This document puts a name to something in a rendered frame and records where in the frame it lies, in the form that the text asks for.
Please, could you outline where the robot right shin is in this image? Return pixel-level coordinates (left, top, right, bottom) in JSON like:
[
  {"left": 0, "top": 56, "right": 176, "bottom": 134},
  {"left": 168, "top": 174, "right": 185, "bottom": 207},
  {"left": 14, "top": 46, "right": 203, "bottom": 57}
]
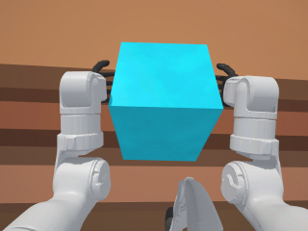
[{"left": 169, "top": 177, "right": 194, "bottom": 231}]

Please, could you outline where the robot right thigh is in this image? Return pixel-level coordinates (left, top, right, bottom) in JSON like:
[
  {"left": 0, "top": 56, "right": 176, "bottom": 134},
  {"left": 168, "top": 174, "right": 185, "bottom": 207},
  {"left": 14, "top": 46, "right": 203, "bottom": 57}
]
[{"left": 177, "top": 179, "right": 223, "bottom": 231}]

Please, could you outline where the robot left hand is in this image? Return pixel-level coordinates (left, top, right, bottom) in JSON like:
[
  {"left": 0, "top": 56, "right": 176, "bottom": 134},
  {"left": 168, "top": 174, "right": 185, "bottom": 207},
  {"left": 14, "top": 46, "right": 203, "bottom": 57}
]
[{"left": 91, "top": 60, "right": 116, "bottom": 103}]

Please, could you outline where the robot right hand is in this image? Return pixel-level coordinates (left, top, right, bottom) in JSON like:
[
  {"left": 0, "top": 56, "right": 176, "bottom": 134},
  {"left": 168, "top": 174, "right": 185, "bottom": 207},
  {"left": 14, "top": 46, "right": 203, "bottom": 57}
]
[{"left": 215, "top": 63, "right": 239, "bottom": 107}]

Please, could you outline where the carton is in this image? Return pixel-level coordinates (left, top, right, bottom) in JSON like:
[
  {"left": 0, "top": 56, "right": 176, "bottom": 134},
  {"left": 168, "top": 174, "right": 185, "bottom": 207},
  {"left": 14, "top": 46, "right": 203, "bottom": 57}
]
[{"left": 108, "top": 41, "right": 223, "bottom": 162}]

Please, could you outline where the robot left forearm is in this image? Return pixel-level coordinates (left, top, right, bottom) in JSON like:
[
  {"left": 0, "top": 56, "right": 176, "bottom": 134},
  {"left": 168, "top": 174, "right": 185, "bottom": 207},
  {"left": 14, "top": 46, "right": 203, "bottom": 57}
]
[{"left": 52, "top": 71, "right": 107, "bottom": 193}]

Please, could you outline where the right robot upper arm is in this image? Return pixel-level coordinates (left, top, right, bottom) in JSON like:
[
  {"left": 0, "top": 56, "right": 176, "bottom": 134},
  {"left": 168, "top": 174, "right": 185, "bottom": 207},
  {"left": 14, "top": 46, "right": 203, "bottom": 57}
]
[{"left": 220, "top": 161, "right": 308, "bottom": 231}]

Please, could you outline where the left robot upper arm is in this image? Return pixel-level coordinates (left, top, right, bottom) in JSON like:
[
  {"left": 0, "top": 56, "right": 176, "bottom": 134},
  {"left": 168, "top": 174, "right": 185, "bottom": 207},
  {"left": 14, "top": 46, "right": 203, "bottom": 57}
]
[{"left": 3, "top": 157, "right": 112, "bottom": 231}]

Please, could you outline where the robot right forearm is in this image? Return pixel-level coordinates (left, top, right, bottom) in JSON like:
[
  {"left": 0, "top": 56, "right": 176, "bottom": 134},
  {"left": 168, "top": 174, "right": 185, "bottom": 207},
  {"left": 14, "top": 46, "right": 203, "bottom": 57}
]
[{"left": 223, "top": 75, "right": 284, "bottom": 195}]

